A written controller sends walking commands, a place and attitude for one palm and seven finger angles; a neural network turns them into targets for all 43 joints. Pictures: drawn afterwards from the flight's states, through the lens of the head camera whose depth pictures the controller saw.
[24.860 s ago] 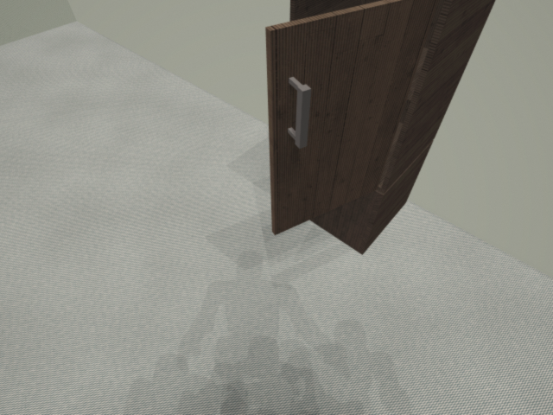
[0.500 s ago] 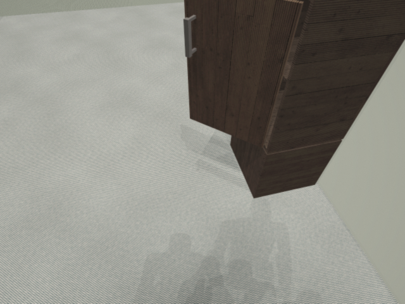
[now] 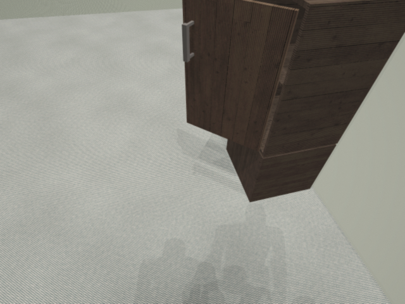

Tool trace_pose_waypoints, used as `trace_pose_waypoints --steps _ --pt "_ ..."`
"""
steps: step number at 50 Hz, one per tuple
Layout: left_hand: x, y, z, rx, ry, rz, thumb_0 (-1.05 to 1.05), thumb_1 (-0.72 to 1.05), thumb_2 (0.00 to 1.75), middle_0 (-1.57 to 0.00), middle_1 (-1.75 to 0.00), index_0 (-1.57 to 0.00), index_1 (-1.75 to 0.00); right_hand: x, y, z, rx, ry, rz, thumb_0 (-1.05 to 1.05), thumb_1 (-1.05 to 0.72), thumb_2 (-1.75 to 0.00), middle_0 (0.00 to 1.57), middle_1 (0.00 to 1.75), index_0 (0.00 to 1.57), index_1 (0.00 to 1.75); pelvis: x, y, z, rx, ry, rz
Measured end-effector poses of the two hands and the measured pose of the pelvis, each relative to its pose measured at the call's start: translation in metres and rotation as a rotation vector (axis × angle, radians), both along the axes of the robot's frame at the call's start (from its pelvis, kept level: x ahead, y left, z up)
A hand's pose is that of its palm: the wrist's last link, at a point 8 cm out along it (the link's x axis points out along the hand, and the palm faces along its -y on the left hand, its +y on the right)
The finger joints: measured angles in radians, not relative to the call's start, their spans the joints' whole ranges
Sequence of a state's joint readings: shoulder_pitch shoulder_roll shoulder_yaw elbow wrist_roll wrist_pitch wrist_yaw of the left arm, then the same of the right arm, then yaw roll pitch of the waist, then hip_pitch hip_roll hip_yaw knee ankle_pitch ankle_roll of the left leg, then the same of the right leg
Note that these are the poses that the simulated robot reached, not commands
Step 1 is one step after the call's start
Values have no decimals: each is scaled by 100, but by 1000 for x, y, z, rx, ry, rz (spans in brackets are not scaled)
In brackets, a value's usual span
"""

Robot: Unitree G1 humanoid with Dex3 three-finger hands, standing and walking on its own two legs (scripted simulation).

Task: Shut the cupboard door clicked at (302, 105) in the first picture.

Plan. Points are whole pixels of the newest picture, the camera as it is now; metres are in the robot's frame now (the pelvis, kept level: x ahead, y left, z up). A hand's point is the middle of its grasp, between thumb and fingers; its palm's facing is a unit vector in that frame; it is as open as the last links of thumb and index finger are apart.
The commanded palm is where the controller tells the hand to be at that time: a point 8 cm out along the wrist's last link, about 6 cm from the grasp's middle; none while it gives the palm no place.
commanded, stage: look to check the result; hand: left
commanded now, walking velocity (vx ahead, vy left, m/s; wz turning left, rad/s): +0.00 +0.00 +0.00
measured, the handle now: (188, 41) +0.97 +0.10 +0.08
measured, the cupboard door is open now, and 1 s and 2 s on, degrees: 45 45 45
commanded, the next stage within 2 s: walk to a spot facing it in 0.56 s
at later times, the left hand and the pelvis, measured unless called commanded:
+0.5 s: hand out of the picture +0.00 +0.17 -0.17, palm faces +0.02 -0.98 -0.20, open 7.4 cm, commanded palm none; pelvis +0.01 +0.00 +0.00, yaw +0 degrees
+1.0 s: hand out of the picture +0.02 +0.20 -0.20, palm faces +0.18 -0.96 -0.22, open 7.4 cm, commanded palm none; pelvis +0.01 +0.00 -0.02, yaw +9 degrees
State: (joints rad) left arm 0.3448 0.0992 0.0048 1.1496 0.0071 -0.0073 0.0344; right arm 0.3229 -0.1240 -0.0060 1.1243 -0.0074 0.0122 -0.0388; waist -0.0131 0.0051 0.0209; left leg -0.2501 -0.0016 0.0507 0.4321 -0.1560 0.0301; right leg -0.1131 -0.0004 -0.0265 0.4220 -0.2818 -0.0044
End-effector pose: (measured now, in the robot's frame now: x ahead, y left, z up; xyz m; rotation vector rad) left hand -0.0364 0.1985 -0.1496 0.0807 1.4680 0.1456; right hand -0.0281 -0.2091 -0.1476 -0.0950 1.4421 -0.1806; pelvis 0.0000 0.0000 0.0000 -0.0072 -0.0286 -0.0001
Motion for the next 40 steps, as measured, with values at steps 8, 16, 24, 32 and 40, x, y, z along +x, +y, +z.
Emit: trace_pose_waypoints --steps 8,16,24,32,40 --pt "0 13 4 33 18 -6 0 90 90 -20 -30 -20 -30 6 -4 0 -6 -1 3 0 -91 -90 20 30 20 30 3 0 0 0 2 -3" --pt "10 22 6 56 4 -14 0 90 90 -20 -30 -20 -30 19 -11 1 -16 -20 16 0 -91 -90 20 30 20 30 6 -1 1 1 0 -3" --pt "28 24 7 59 -28 -29 0 90 90 -20 -30 -20 -30 36 -19 3 -31 -48 28 0 -91 -90 20 30 20 30 9 -1 2 2 0 -4" --pt "45 26 7 61 -58 -39 0 90 90 -20 -30 -20 -30 49 -27 5 -48 -69 39 0 -91 -90 20 30 20 30 13 -3 2 3 0 -5" --pt "55 28 6 75 -79 -21 0 90 90 -20 -30 -20 -30 56 -30 4 -50 -67 55 0 -91 -90 20 30 20 30 15 -4 0 3 5 21"
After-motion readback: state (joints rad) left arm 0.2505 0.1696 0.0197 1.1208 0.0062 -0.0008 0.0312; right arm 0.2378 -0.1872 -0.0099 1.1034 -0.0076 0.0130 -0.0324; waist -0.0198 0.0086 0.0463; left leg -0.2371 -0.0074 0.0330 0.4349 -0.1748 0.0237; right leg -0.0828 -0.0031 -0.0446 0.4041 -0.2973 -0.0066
